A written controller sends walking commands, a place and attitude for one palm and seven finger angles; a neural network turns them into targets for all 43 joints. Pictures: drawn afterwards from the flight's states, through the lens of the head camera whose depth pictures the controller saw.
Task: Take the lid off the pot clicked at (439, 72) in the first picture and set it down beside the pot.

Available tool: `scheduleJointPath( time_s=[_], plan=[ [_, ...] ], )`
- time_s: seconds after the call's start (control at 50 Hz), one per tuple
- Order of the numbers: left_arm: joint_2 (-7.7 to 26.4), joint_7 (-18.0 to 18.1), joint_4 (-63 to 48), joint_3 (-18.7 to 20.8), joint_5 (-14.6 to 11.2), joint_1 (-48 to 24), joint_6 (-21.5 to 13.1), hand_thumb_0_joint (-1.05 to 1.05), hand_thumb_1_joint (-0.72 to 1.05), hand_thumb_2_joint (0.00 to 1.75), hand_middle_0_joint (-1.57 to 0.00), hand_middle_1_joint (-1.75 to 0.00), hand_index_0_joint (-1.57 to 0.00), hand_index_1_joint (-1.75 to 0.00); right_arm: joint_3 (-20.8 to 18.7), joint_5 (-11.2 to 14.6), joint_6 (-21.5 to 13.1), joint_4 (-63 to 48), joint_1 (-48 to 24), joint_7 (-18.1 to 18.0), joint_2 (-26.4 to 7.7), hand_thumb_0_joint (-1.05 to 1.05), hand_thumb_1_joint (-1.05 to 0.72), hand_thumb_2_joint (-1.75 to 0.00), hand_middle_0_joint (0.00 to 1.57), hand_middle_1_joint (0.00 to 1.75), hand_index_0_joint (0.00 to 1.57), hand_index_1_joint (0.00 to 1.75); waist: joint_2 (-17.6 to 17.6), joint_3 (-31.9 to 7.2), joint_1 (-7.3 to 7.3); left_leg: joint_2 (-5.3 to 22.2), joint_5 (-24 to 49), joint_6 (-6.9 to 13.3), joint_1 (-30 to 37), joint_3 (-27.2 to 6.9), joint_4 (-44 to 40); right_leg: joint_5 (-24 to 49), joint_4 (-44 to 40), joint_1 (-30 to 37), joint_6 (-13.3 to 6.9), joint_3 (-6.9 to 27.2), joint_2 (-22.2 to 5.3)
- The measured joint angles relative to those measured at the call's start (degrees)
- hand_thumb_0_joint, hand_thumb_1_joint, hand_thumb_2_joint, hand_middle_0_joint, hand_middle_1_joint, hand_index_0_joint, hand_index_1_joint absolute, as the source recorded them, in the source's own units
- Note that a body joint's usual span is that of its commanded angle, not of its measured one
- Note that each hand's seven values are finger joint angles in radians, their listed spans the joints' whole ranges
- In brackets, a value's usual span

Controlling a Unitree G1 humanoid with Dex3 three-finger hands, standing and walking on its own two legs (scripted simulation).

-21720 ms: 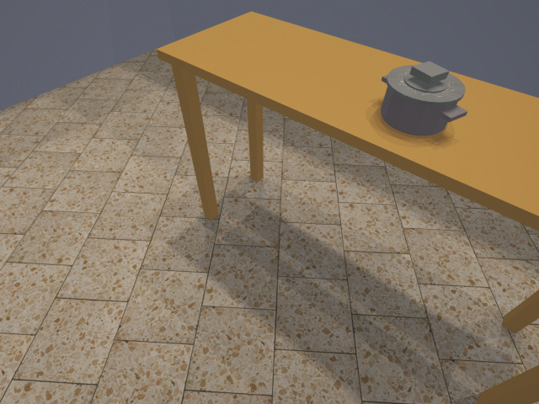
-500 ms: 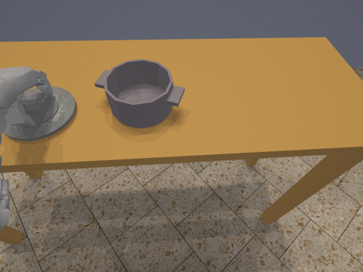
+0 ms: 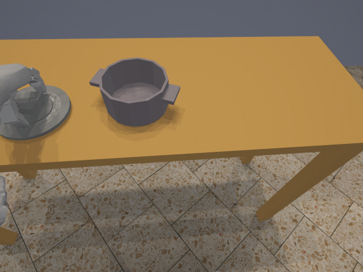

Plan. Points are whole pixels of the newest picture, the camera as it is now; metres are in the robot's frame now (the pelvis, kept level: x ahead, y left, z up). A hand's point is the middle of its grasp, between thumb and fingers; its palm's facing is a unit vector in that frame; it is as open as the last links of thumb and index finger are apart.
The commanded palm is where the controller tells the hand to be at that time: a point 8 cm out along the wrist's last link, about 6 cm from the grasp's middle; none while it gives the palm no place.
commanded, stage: raise the empty hand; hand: left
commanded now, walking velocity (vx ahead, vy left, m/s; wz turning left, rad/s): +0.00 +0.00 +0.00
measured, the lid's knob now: (27, 102) +0.47 +0.34 +0.10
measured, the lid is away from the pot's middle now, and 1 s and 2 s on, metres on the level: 0.24 0.24 0.24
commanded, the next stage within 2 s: draw the hand back to the body in 1.08 s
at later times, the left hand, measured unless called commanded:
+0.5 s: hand (7, 81) +0.46 +0.34 +0.16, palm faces -0.31 -0.10 -0.95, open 11.1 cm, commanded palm +0.45 +0.33 +0.24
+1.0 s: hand out of the picture +0.46 +0.32 +0.22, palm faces -0.22 -0.07 -0.97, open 11.1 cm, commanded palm +0.45 +0.33 +0.29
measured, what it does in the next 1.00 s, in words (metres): stands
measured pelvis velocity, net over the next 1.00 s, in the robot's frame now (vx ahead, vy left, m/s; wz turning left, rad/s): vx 0.03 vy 0.00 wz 0.03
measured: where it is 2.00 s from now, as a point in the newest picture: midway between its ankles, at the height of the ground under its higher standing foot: outside the picture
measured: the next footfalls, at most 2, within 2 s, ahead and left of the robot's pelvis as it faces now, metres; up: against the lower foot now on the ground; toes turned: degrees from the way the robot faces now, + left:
none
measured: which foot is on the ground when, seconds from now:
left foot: down 0.00-1.00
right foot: down 0.00-1.00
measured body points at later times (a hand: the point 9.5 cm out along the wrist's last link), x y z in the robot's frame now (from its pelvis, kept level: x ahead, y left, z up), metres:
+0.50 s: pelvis +0.02 +0.01 +0.01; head +0.07 +0.01 +0.46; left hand +0.47 +0.34 +0.22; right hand +0.11 -0.26 -0.11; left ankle -0.03 +0.08 -0.73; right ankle +0.03 -0.15 -0.73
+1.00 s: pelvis +0.03 +0.00 +0.01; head +0.07 +0.00 +0.46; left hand +0.47 +0.32 +0.28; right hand +0.13 -0.26 -0.11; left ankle -0.03 +0.08 -0.73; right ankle +0.03 -0.15 -0.73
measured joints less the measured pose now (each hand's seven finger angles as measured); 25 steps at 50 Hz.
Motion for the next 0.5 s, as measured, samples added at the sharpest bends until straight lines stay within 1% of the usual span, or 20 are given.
scheduleJointPath(
  time_s=[0.16, 0.24, 0.3, 0.36, 0.5],
  plan=[
    [-0.32, 0.09, -1.94, 0.69, 0.02, 0.21, 0.82, 0.0, -0.1, 0.85, -0.49, -0.7, -0.45, -0.68, 0.06, -0.13, -0.48, 0.57, 0.11, -0.1, 0.31, 0.0, -0.9, -0.9, 0.2, 0.3, 0.2, 0.3, 0.12, 0.44, -0.53, -0.13, 0.6, 0.18, 2.39, -0.06, -2.42, 0.72, -2.79, 2.61, 0.0, -0.03, -0.1],
    [-0.26, -0.08, -5.13, 1.36, -0.54, 1.73, 1.89, 0.0, -0.1, 0.85, -0.47, -0.68, -0.45, -0.68, -0.03, -0.19, -0.65, 0.42, 0.0, 0.55, 0.31, 0.01, -0.9, -0.9, 0.2, 0.3, 0.2, 0.3, 0.51, 0.35, -0.64, -0.27, 0.94, 0.31, 4.04, 0.06, -4.07, 1.05, -4.37, 4.22, 0.05, 0.12, -0.22],
    [-0.44, -0.32, -6.45, 1.48, -1.48, 2.72, 2.82, 0.0, -0.1, 0.85, -0.47, -0.68, -0.45, -0.68, 0.15, -0.15, -0.76, 0.34, -0.37, 1.19, 0.14, 0.01, -0.9, -0.9, 0.2, 0.3, 0.2, 0.3, 0.91, 0.2, -0.43, -0.4, 1.04, 0.45, 5.29, 0.16, -5.07, 1.11, -5.28, 5.41, 0.27, 0.24, -0.34],
    [-0.85, -1.22, -8.09, 0.39, -1.78, 3.08, 4.45, 0.0, -0.1, 0.85, -0.46, -0.68, -0.45, -0.68, 0.15, -0.13, -0.71, 0.24, -0.98, 1.62, 0.07, 0.01, -0.9, -0.9, 0.2, 0.3, 0.2, 0.3, 1.24, 0.3, -0.04, -0.58, 1.21, 0.57, 6.43, 0.03, -6.0, 1.16, -6.09, 6.57, 0.3, 0.13, -0.51],
    [-1.07, -2.49, -9.9, 0.18, -2.31, 2.72, 6.01, 0.0, -0.1, 0.85, -0.46, -0.67, -0.45, -0.68, 0.43, -0.27, -1.09, -0.03, -3.03, 1.94, 0.08, 0.01, -0.9, -0.9, 0.2, 0.3, 0.2, 0.3, 1.36, 0.35, 0.75, -0.89, 1.53, 0.67, 8.12, -0.3, -7.47, 1.13, -7.17, 8.22, 0.52, -0.16, -0.84]
  ],
)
